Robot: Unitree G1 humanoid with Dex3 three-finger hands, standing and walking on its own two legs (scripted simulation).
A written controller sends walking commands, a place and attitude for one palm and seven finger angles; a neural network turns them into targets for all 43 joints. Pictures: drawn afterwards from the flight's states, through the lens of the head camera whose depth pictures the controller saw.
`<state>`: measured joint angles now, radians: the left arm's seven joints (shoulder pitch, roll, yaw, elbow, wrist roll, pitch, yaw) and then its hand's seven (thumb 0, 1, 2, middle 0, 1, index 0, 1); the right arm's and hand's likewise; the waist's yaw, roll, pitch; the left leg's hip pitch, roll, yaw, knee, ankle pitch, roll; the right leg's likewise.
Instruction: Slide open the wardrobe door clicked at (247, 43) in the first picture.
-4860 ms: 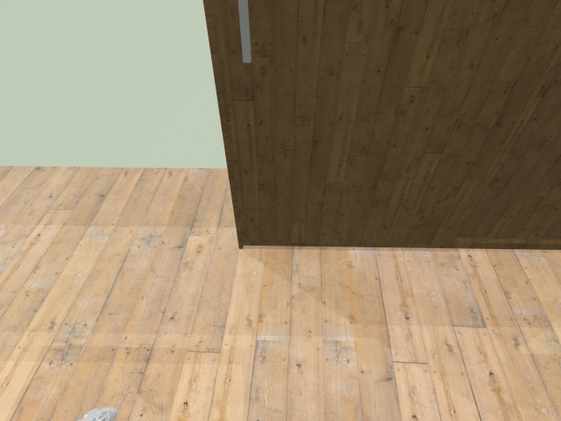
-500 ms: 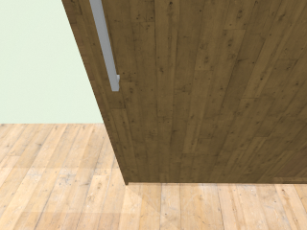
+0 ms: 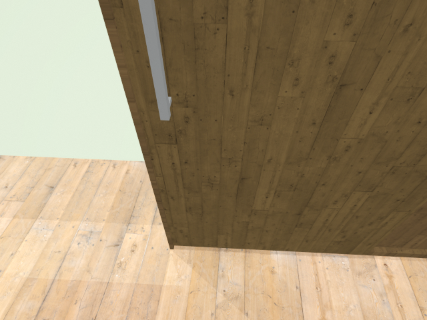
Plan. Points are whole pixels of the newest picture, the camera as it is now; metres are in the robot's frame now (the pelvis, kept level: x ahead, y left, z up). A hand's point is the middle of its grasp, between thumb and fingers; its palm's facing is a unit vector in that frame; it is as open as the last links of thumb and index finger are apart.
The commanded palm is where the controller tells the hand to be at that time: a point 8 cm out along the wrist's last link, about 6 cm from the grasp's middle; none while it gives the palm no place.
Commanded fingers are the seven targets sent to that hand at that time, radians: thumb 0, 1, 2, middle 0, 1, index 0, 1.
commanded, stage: look again from close up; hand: left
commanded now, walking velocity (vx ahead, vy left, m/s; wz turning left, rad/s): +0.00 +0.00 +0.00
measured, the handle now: (158, 55) +0.53 +0.15 +0.24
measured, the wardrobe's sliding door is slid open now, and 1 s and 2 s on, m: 0.00 0.00 0.00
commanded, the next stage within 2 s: shuffle to correct the standing spot in 0.68 s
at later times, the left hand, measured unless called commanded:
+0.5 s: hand out of the picture +0.01 +0.21 -0.17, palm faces +0.01 -0.97 -0.24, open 7.4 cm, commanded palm none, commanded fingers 0.00 0.90 0.90 -0.20 -0.30 -0.20 -0.30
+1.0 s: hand out of the picture -0.01 +0.20 -0.18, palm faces +0.04 -0.98 -0.19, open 7.4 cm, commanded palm none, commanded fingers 0.00 0.90 0.90 -0.20 -0.30 -0.20 -0.30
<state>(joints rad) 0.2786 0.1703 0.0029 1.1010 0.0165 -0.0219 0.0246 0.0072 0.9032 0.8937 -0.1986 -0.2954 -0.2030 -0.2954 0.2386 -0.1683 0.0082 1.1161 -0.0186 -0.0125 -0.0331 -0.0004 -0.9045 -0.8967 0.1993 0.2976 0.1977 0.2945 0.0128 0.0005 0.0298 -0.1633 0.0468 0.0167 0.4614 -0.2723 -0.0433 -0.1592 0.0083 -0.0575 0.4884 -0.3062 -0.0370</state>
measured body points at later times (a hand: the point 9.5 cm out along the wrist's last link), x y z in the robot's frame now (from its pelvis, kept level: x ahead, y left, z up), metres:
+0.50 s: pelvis -0.01 +0.01 +0.00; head +0.00 +0.01 +0.45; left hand +0.01 +0.26 -0.15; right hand +0.01 -0.22 -0.16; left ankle -0.02 +0.15 -0.74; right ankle -0.03 -0.09 -0.74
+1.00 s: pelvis +0.00 +0.01 +0.00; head +0.00 +0.02 +0.45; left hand -0.01 +0.25 -0.16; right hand +0.00 -0.21 -0.16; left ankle -0.02 +0.15 -0.74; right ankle -0.03 -0.09 -0.74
